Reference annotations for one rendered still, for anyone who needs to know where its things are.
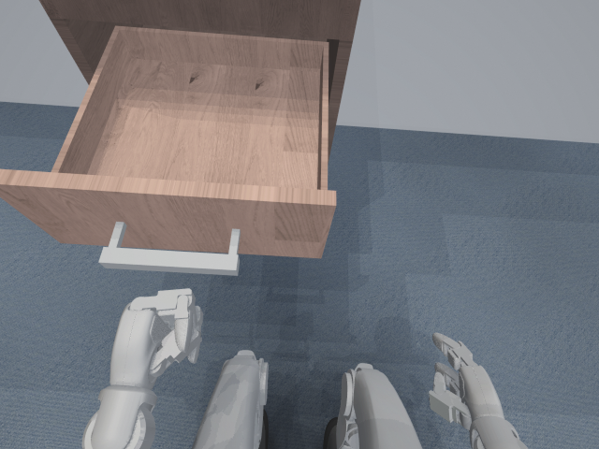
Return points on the left robot hand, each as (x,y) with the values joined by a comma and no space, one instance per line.
(171,319)

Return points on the drawer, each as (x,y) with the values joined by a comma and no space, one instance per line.
(185,135)

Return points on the robot right shin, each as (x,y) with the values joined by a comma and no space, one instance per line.
(347,431)

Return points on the left robot forearm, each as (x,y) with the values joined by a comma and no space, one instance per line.
(123,421)

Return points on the right robot forearm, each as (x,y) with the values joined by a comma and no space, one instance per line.
(492,432)

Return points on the robot left thigh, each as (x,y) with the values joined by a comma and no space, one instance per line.
(229,420)

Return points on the cabinet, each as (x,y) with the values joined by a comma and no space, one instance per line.
(85,26)

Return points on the right robot hand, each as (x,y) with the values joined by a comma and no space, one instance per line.
(472,394)

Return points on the handle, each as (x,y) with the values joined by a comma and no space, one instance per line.
(170,261)

